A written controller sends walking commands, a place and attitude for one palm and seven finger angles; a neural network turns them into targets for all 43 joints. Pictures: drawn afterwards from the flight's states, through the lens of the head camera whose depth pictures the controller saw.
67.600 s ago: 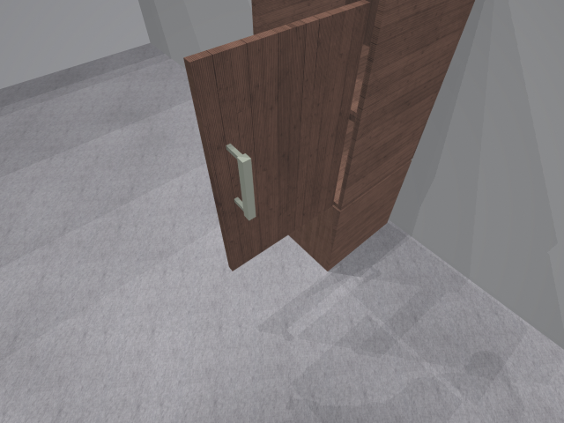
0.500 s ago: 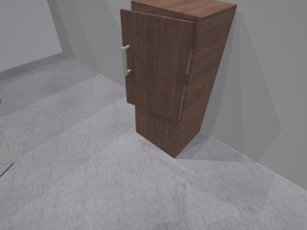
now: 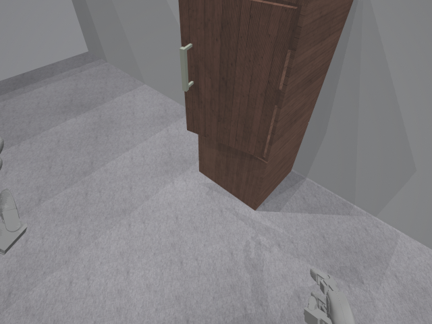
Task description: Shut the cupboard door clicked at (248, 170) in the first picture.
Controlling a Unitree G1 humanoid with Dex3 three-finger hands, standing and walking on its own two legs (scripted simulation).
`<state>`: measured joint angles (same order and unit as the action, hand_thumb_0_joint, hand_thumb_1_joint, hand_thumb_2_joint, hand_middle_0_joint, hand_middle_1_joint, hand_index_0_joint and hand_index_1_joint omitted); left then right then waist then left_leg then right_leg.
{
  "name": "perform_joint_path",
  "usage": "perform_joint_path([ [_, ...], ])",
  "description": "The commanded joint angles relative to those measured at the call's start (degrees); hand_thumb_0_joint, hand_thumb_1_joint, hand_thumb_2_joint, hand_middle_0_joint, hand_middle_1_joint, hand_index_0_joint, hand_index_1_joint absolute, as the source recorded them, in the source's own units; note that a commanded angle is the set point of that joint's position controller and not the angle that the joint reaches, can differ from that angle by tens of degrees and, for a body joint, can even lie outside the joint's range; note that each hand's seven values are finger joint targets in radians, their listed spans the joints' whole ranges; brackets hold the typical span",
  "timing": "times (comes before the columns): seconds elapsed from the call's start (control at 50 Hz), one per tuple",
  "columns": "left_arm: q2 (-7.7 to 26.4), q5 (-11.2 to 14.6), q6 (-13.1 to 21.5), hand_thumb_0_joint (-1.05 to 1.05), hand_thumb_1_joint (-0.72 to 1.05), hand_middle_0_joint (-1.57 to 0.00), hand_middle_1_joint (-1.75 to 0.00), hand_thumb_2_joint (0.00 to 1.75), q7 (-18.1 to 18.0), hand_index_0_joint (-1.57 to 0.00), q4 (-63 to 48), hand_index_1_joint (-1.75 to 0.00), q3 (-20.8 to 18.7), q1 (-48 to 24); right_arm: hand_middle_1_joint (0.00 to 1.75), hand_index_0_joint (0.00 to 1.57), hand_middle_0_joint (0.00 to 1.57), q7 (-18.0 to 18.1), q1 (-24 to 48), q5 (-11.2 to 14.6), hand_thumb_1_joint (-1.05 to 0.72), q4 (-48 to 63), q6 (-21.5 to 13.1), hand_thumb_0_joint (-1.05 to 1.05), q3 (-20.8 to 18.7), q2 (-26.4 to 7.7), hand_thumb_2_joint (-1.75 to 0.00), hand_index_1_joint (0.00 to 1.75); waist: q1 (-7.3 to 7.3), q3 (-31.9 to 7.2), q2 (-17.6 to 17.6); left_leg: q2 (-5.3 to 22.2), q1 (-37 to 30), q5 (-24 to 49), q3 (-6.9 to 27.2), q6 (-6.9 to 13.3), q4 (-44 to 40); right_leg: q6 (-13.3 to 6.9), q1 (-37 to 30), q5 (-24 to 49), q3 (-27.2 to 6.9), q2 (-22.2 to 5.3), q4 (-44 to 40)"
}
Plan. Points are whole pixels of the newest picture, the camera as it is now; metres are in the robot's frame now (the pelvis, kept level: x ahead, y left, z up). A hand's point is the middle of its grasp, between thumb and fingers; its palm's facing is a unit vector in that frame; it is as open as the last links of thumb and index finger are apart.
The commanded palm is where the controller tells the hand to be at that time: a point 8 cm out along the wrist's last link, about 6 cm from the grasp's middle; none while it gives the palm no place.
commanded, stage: stop stepping back and stand still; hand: left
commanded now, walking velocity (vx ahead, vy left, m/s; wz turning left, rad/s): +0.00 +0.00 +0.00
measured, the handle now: (187, 68) +0.97 +0.13 +0.00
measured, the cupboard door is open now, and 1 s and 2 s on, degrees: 13 13 13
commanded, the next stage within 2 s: let the arm hang, fingers relaxed in 0.72 s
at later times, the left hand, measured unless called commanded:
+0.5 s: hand out of the picture +0.16 +0.29 +0.17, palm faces +0.44 -0.78 -0.44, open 7.4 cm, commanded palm +0.10 +0.33 +0.18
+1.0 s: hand out of the picture +0.12 +0.26 -0.07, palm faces -0.01 -0.92 -0.40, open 7.4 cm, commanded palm none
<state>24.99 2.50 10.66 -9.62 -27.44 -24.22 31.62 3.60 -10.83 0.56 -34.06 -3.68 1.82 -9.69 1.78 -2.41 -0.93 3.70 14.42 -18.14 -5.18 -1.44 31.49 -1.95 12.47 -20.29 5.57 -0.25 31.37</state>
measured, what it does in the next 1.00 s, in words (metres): shifts its weight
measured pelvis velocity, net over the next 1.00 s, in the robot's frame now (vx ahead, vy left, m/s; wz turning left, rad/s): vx -0.06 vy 0.03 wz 0.01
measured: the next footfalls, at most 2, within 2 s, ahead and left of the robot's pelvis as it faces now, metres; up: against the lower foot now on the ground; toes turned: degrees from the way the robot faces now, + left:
none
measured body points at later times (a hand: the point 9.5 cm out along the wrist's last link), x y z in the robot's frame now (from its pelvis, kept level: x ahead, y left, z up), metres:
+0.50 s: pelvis -0.04 +0.03 +0.01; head -0.04 +0.03 +0.46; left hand +0.13 +0.33 +0.19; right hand +0.11 -0.21 -0.08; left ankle -0.02 +0.13 -0.73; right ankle -0.04 -0.09 -0.73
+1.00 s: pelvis -0.06 +0.03 +0.00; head -0.05 +0.00 +0.45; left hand +0.12 +0.30 -0.05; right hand +0.10 -0.24 -0.12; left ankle -0.02 +0.13 -0.73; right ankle -0.04 -0.09 -0.73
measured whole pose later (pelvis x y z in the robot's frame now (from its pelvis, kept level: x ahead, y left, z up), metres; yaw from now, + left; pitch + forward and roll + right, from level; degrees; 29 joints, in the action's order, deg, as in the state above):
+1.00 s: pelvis -0.06 +0.03 +0.00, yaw +0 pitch +0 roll +0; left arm 17.9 -1.5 -1.9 0.3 27.6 -2.0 13.8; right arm -0.6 -6.9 -1.1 -45.8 -0.9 0.5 -19.0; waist 0.9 -0.2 4.5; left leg 1.4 19.4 -14.1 -5.8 1.5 33.0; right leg -0.1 17.8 -16.4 5.0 -2.8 33.8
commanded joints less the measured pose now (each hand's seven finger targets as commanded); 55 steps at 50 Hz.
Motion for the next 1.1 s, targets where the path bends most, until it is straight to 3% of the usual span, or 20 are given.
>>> perform_joint_path([
  [0.0, 10.10, 0.35, 2.60, 0.00, 0.90, -0.20, -0.30, 0.90, -1.28, -0.20, -11.52, -0.30, -7.70, -0.36, 0.30, 0.20, 0.20, 1.05, 2.11, 0.08, -0.90, 8.19, -1.32, 0.00, -3.16, -7.95, -0.90, 0.30, -0.50, -7.28, 3.61, 3.27, -1.98, 30.13, 2.97, 2.10, -3.02, 1.07, -6.78, 37.11, -6.13, -5.11, -1.34],
  [0.1, 10.11, 0.23, 2.64, 0.00, 0.90, -0.20, -0.30, 0.90, -1.34, -0.20, -13.43, -0.30, -7.47, -2.16, 0.30, 0.20, 0.20, 1.48, 2.40, -0.01, -0.90, 8.47, -1.68, 0.00, -3.06, -8.06, -0.90, 0.30, -0.72, -6.91, 6.47, 4.00, -1.78, 28.12, 4.20, 2.23, -4.78, 1.44, -6.49, 30.42, -5.11, -3.76, -2.38],
  [0.18, 9.85, 0.27, 2.63, 0.00, 0.90, -0.20, -0.30, 0.90, -1.40, -0.20, -13.04, -0.30, -7.59, -1.99, 0.30, 0.20, 0.20, 1.52, 2.36, 0.05, -0.90, 8.31, -2.12, 0.00, -3.23, -8.48, -0.90, 0.30, -1.03, -5.60, 7.29, 3.69, 0.99, 20.14, 4.77, 2.24, -7.02, 1.51, -6.67, 23.47, -4.76, -3.33, -4.02],
  [0.36, 7.76, 0.04, 2.73, 0.00, 0.90, -0.20, -0.30, 0.90, -1.36, -0.20, -11.11, -0.30, -5.95, -2.48, 0.30, 0.20, 0.20, 1.73, 2.75, 0.00, -0.90, 8.11, -3.09, 0.00, -3.21, -8.76, -0.90, 0.30, -1.26, -1.48, 7.21, 3.83, 5.93, 2.64, 6.50, 2.74, -12.55, 2.08, -4.60, 10.64, -4.78, -2.26, -6.91],
  [0.46, 7.44, -0.35, 2.86, 0.00, 0.90, -0.20, -0.30, 0.90, -1.44, -0.20, -10.07, -0.30, -5.56, -3.76, 0.30, 0.20, 0.20, 1.84, 2.61, -0.06, -0.90, 7.82, -3.66, 0.00, -3.27, -8.80, -0.90, 0.30, -1.33, -0.64, 6.31, 3.62, 7.38, -3.37, 7.01, 2.85, -14.06, 2.06, -4.30, 7.24, -4.96, -2.07, -8.09],
  [0.48, 8.43, -0.38, 2.89, 0.00, 0.90, -0.20, -0.30, 0.90, -1.47, -0.20, -10.20, -0.30, -6.44, -3.93, 0.30, 0.20, 0.20, 1.88, 2.68, -0.21, -0.90, 7.80, -3.78, 0.00, -3.36, -9.03, -0.90, 0.30, -1.41, -0.72, 6.59, 3.20, 7.34, -3.42, 6.83, 2.78, -13.73, 1.91, -4.30, 6.95, -5.29, -2.41, -8.59],
  [0.52, 6.88, -0.43, 2.83, 0.00, 0.90, -0.20, -0.30, 0.90, -1.35, -0.20, -9.46, -0.30, -4.90, -4.16, 0.30, 0.20, 0.20, 1.75, 2.59, -0.09, -0.90, 7.70, -3.89, 0.00, -3.31, -8.67, -0.90, 0.30, -1.26, -0.53, 4.81, 2.73, 6.15, -2.87, 6.25, 2.59, -12.52, 1.74, -2.77, 6.51, -5.95, -2.79, -9.68],
  [0.6, 7.16, -0.46, 2.60, 0.00, 0.90, -0.20, -0.30, 0.90, -1.50, -0.20, -9.15, -0.30, -5.06, -4.46, 0.30, 0.20, 0.20, 1.73, 2.59, -0.23, -0.90, 7.32, -3.99, 0.00, -3.34, -8.59, -0.90, 0.30, -1.34, -1.20, 3.78, 2.01, 4.62, 0.22, 5.77, 2.38, -10.78, 1.44, -1.97, 7.27, -7.05, -3.40, -10.72],
  [0.78, 7.82, -0.27, 2.04, 0.00, 0.90, -0.20, -0.30, 0.90, -1.53, -0.20, -9.29, -0.30, -5.41, -4.75, 0.30, 0.20, 0.20, 1.73, 3.13, -0.17, -0.90, 7.31, -3.46, 0.00, -3.61, -8.85, -0.90, 0.30, -1.43, -1.97, 4.11, 1.36, 2.48, 4.16, 4.91, 2.03, -8.78, 1.11, -0.93, 8.81, -7.79, -4.05, -11.57],
  [0.8, -1.20, -4.11, -5.90, 0.00, 0.90, -0.20, -0.30, 0.90, 7.36, -0.20, 33.62, -0.30, 19.09, -6.18, 0.30, 0.20, 0.20, -3.98, 7.72, -0.33, -0.90, -4.44, -6.52, 0.00, -5.48, -20.00, -0.90, 0.30, -0.32, 4.26, 6.00, 3.65, 5.97, 17.38, 5.98, 2.52, -0.94, 0.31, 5.13, 17.89, -3.27, -7.53, -2.87],
  [0.82, -1.88, -3.28, -10.45, 0.00, 0.90, -0.20, -0.30, 0.90, 8.98, -0.20, 34.19, -0.30, 18.07, -7.34, 0.30, 0.20, 0.20, -4.12, 3.84, -0.11, -0.90, -4.00, -2.58, 0.00, -5.64, -17.92, -0.90, 0.30, -0.93, 0.17, 7.17, 4.19, 2.92, 17.53, 5.08, 2.13, -3.23, 0.06, 5.29, 14.89, -6.33, -6.79, -4.18],
  [0.86, -2.01, -3.61, -10.94, 0.00, 0.90, -0.20, -0.30, 0.90, 9.77, -0.20, 38.53, -0.30, 18.82, -11.31, 0.30, 0.20, 0.20, -4.01, 3.43, -0.86, -0.90, -4.16, -0.37, 0.00, -4.64, -17.54, -0.90, 0.30, -1.67, 0.66, 4.12, 5.53, 7.14, 13.47, 7.89, 4.11, -5.47, 0.13, 4.72, 6.52, -4.09, -4.38, -0.90],
  [0.88, -1.12, -3.97, -10.59, 0.00, 0.90, -0.20, -0.30, 0.90, 9.89, -0.20, 41.91, -0.30, 19.11, -12.49, 0.30, 0.20, 0.20, -3.90, 3.49, -1.20, -0.90, -4.55, 0.17, 0.00, -4.53, -17.69, -0.90, 0.30, -2.00, 0.05, -1.38, 5.32, 6.67, 14.00, 8.52, 4.32, -5.39, -0.20, 3.32, 7.40, -4.62, -4.14, -1.39],
  [0.92, 0.30, -4.12, -10.19, 0.00, 0.90, -0.20, -0.30, 0.90, 9.82, -0.20, 48.98, -0.30, 19.80, -14.69, 0.30, 0.20, 0.20, -3.89, 3.08, -1.44, -0.90, -6.07, 1.13, 0.00, -4.12, -17.77, -0.90, 0.30, -1.66, -1.55, -7.95, 3.44, 3.69, 14.03, 8.08, 3.98, -3.49, -1.16, 2.73, 10.00, -7.03, -6.36, -4.01],
  [0.96, 1.12, -4.21, -10.03, 0.00, 0.90, -0.20, -0.30, 0.90, 9.48, -0.20, 56.67, -0.30, 20.45, -17.19, 0.30, 0.20, 0.20, -3.93, 1.65, -1.72, -0.90, -8.34, 2.23, 0.00, -3.97, -16.92, -0.90, 0.30, -0.84, -3.25, -11.12, 1.44, -0.62, 14.78, 6.52, 3.23, -1.28, -2.61, 3.58, 13.65, -9.21, -9.06, -5.81],
  [1.0, 0.16, -3.87, -10.58, 0.00, 0.90, -0.20, -0.30, 0.90, 9.01, -0.20, 63.02, -0.30, 21.70, -18.69, 0.30, 0.20, 0.20, -3.94, 1.06, -1.92, -0.90, -10.60, 3.28, 0.00, -3.10, -14.70, -0.90, 0.30, -0.58, -2.66, -5.82, 1.08, -2.40, 14.16, 5.73, 2.68, -2.73, -2.54, 3.94, 11.81, -8.89, -9.34, -6.66],
  [1.06, -1.78, -3.63, -10.78, 0.00, 0.90, -0.20, -0.30, 0.90, 8.77, -0.20, 71.59, -0.30, 22.50, -18.52, 0.30, 0.20, 0.20, -3.58, 1.40, -1.99, -0.90, -14.50, 3.81, 0.00, -2.53, -12.82, -0.90, 0.30, -1.21, -1.08, 2.99, 2.35, -2.26, 11.86, 6.37, 2.54, -7.41, -0.79, 2.20, 6.95, -8.15, -7.11, -8.14],
  [1.08, -1.50, -3.65, -10.67, 0.00, 0.90, -0.20, -0.30, 0.90, 8.71, -0.20, 73.88, -0.30, 22.43, -18.00, 0.30, 0.20, 0.20, -3.48, 1.20, -1.85, -0.90, -15.56, 3.87, 0.00, -2.57, -13.16, -0.90, 0.30, -1.46, -0.72, 3.97, 2.65, -1.68, 11.32, 6.66, 2.50, -8.21, -0.56, 0.94, 6.75, -7.92, -6.70, -8.86],
])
